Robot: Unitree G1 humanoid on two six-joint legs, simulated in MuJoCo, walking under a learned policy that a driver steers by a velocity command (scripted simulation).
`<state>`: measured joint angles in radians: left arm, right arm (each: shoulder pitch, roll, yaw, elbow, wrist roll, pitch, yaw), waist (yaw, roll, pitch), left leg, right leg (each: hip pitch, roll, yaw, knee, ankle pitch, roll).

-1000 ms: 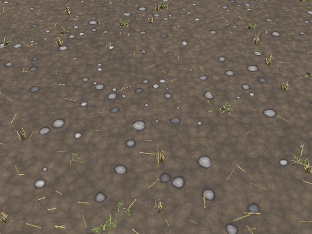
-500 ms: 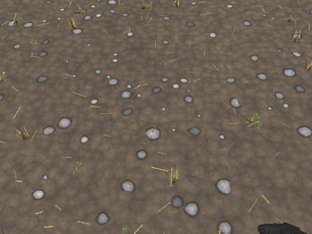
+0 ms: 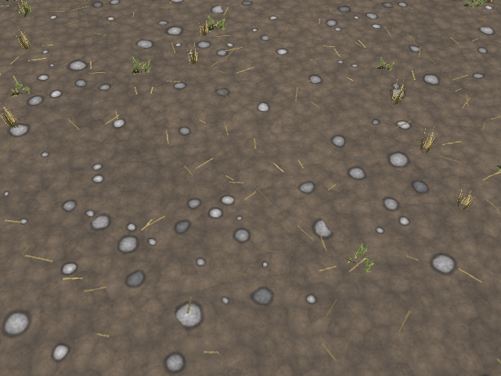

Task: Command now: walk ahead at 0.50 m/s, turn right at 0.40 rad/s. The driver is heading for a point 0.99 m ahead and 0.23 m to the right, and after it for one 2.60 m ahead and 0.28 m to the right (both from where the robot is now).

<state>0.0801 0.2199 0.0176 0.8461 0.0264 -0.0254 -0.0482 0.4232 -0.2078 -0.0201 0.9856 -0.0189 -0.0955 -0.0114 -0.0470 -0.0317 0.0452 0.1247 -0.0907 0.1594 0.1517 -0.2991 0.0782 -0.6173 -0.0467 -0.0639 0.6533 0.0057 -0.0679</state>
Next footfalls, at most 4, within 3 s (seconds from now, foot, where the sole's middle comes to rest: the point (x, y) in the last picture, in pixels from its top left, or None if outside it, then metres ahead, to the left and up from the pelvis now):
0.10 right None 0.22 -0.08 -0.77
0.62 left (239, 341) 0.56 0.03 -0.77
1.10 right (340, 292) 0.69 -0.27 -0.77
1.66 left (308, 199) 1.03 -0.22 -0.77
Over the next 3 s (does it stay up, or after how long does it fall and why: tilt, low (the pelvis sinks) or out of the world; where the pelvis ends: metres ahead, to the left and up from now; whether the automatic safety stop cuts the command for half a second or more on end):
stays up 1.55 -0.22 0.01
